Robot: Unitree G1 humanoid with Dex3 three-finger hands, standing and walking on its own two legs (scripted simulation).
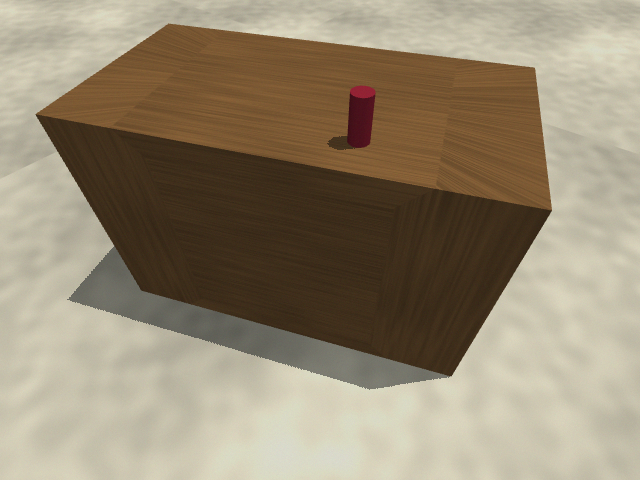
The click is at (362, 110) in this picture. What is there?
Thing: squat round
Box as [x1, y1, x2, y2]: [347, 86, 375, 147]
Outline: 368,86 356,86 350,90 347,141 350,145 356,147 362,147 367,145 370,139 375,92 372,88
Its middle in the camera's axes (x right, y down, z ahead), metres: +0.09 -0.27 +0.83
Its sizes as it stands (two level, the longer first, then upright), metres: 0.051 0.051 0.116
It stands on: a support 0.75 m high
